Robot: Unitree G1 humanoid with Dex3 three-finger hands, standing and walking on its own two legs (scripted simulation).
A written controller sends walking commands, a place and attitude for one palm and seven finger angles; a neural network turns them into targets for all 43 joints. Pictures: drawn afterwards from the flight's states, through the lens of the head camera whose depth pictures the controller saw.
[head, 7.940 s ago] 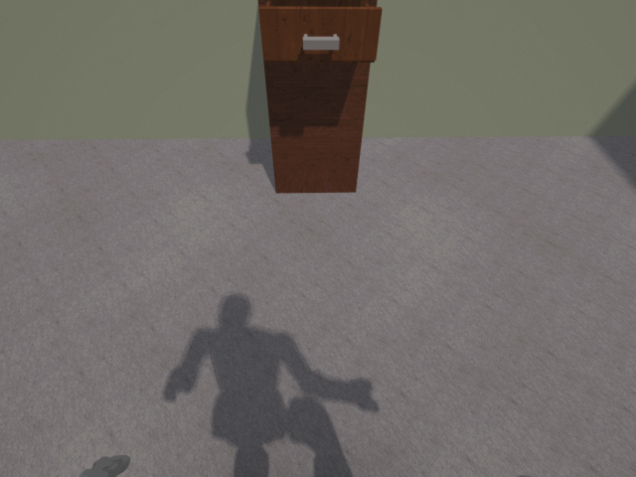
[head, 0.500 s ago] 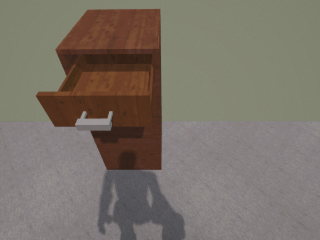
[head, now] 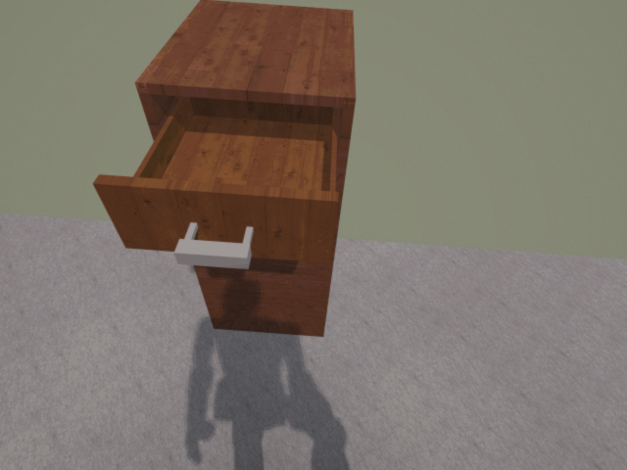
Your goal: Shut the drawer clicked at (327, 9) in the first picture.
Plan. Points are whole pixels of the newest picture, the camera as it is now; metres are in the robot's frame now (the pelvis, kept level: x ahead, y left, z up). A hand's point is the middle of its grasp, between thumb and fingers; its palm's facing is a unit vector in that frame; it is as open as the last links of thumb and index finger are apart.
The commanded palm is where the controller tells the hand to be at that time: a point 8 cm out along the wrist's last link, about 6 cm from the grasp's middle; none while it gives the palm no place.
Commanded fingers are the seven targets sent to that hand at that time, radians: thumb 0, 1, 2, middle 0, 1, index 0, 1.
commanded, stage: come to a stop and stand still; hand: left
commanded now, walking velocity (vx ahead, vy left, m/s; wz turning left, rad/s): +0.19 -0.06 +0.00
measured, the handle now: (217, 242) +0.40 +0.17 +0.05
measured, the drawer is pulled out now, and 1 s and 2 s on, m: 0.24 0.24 0.24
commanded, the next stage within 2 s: look again from close up in 1.32 s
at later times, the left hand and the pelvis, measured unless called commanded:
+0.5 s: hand out of the picture +0.11 +0.17 -0.16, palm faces -0.01 -0.97 -0.25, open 7.2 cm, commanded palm none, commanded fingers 0.00 0.90 0.90 -0.20 -0.30 -0.20 -0.30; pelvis +0.05 -0.01 +0.00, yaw -2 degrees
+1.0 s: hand out of the picture +0.02 +0.19 -0.16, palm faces +0.06 -0.98 -0.19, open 7.3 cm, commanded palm none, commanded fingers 0.00 0.90 0.90 -0.20 -0.30 -0.20 -0.30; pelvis +0.00 +0.01 +0.01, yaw +0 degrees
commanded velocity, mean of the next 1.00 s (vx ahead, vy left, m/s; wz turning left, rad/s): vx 0.00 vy -0.01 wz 0.00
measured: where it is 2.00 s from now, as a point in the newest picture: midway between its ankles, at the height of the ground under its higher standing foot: outside the picture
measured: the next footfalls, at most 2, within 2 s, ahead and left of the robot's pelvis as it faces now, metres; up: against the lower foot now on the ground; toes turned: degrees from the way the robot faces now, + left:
left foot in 0.04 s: +0.10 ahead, +0.11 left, +0.00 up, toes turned +5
right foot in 0.44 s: +0.12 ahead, -0.11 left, +0.00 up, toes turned -5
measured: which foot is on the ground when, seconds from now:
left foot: up 0.00-0.02, down 0.04-0.48, up 0.50-0.76, down 0.78-1.00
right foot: down 0.00-0.04, up 0.06-0.42, down 0.44-0.82, up 0.84-1.00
